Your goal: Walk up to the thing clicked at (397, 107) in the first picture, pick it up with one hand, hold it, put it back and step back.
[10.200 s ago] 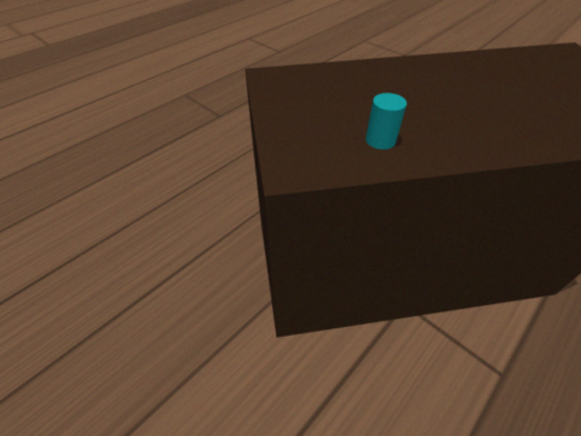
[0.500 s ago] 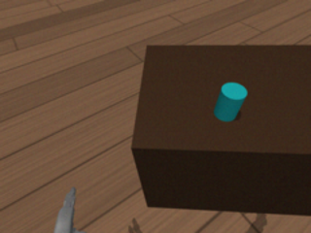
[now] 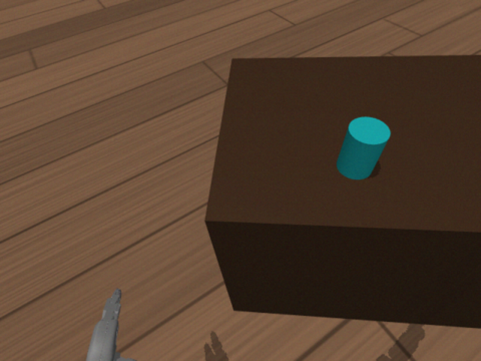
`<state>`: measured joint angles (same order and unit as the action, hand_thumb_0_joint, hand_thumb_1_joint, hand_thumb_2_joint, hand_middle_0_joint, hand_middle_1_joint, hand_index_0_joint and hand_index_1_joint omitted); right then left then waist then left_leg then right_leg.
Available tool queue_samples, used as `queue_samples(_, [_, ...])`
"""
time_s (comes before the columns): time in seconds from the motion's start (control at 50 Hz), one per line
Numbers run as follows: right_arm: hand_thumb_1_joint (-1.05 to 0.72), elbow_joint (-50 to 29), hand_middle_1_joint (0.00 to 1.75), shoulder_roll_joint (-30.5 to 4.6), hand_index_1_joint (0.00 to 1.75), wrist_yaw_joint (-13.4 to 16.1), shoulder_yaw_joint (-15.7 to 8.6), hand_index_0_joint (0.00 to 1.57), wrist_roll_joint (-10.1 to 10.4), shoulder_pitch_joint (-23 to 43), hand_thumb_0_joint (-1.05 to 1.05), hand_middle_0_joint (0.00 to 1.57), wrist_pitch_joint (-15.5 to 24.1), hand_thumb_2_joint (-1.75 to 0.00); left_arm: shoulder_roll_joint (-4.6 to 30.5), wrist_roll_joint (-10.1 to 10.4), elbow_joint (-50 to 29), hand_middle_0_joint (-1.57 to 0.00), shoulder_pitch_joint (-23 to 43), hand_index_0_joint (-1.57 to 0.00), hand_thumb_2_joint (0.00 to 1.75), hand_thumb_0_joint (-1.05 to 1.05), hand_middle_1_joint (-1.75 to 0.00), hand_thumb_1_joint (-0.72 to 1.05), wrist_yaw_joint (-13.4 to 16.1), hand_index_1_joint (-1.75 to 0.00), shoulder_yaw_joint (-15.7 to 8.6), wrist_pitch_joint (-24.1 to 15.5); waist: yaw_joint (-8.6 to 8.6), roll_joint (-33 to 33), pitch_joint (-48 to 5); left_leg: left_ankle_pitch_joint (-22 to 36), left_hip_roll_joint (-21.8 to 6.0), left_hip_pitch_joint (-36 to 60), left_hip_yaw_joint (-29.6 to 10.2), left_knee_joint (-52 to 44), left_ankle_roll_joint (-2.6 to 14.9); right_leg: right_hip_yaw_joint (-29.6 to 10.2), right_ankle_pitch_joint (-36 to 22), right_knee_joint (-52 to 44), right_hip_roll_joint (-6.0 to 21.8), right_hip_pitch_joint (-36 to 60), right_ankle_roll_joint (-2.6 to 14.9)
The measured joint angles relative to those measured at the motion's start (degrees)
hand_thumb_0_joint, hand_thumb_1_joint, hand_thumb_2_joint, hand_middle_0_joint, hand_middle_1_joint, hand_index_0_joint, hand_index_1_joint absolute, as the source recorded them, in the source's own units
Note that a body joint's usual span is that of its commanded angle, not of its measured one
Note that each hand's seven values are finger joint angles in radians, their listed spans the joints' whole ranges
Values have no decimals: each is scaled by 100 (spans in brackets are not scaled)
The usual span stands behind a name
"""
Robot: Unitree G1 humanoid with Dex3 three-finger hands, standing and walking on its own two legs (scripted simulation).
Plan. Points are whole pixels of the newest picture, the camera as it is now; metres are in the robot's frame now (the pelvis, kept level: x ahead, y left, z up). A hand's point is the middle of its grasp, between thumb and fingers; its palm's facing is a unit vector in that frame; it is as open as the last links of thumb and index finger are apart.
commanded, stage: go down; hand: right
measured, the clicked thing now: (361, 149) +0.49 -0.19 +0.05
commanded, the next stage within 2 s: approach in 0.54 s
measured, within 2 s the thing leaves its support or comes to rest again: neither
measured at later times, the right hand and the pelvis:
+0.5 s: hand out of the picture +0.40 -0.38 +0.18, palm faces +0.20 +0.98 +0.00, open 17.7 cm; pelvis +0.01 +0.00 +0.00, yaw +0 degrees
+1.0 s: hand (479, 159) +0.41 -0.33 +0.11, palm faces +0.11 +0.99 +0.00, open 17.7 cm; pelvis +0.00 +0.00 -0.01, yaw +0 degrees
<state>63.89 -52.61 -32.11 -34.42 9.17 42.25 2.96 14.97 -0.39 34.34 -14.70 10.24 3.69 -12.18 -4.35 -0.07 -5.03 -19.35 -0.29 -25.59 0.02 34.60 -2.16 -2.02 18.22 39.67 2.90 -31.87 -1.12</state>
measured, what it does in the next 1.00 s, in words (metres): stands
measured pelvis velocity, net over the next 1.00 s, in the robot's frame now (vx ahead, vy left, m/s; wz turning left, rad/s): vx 0.00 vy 0.00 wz -0.01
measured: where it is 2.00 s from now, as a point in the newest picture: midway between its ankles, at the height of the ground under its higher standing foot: outside the picture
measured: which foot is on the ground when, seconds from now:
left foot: down 0.00-1.00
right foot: down 0.00-1.00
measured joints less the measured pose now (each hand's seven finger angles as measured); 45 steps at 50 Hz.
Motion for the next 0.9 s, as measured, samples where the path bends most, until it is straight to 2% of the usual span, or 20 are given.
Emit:
queue_samples(0.14, [59,-135,6,162,5,-75,-103,5,123,-15,-2,4,30,-6,-1,13,-121,-6,9,-5,6,-1,-6,-53,19,-6,57,42,3,31,-59,-12,-5,-11,-5,0,-15,5,21,17,-4,-18,11])
queue_samples(0.28, [58,86,6,-19,5,25,-34,5,-24,94,-2,4,-61,-5,45,19,-159,-6,38,-5,6,-1,-6,-53,34,-6,-38,32,-43,40,-133,-48,-8,59,-16,-2,-19,18,69,29,-5,51,24])
queue_samples(0.36, [59,80,6,-87,5,-9,3,5,-39,20,-2,4,-79,-5,49,27,-328,-5,-81,-5,6,-1,-6,-53,3,-6,8,30,-10,32,-75,-50,-13,6,-15,13,-21,17,64,33,-11,1,24])
queue_samples(0.46, [60,-227,6,121,5,-78,3,5,38,-41,-2,3,-44,-5,-32,10,-280,-5,-124,-5,6,-1,-6,-53,-27,-6,59,1,54,-34,-68,-63,-11,-46,1,40,-10,0,64,50,-11,-52,3])
queue_samples(0.54, [59,-230,6,198,5,-69,-38,5,64,6,-2,4,-60,-5,-33,-14,12,-6,2,-5,6,-1,-6,-54,-10,-6,18,13,24,-2,-112,-62,7,-15,10,23,-7,-12,84,73,6,-41,-1])
queue_samples(0.62, [58,-74,6,68,5,-21,-80,5,-14,135,-2,4,-86,-5,18,-2,26,-6,114,-5,7,-1,-6,-54,19,-6,-17,60,-34,64,-73,-51,17,-30,-4,37,-12,-1,85,98,16,-54,10])
queue_samples(0.72, [58,44,6,-46,5,-37,-123,5,-35,73,-2,4,-106,-5,52,23,-371,-6,-33,-5,6,-1,-6,-53,-1,-6,5,111,-42,95,-50,-32,8,-40,-33,32,-15,30,50,44,11,-31,14])
queue_samples(0.8, [58,120,6,1,5,-43,-4,5,32,13,-1,3,-49,-5,31,24,-526,-6,-172,-5,5,-1,-6,-54,-25,-6,-4,41,-22,38,-83,-53,-8,-52,-10,63,-8,8,38,34,-8,-36,11])
queue_samples(0.9, [59,132,5,292,5,20,424,4,87,-19,-1,3,143,-5,-13,-2,-269,-6,-69,-5,5,-1,-6,-54,-73,-6,45,-39,18,-40,-73,-116,-11,-267,32,254,5,-42,70,195,-18,-257,-2])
